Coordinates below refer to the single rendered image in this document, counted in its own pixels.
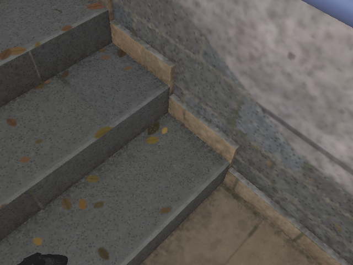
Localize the robot left hand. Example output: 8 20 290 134
18 252 68 265

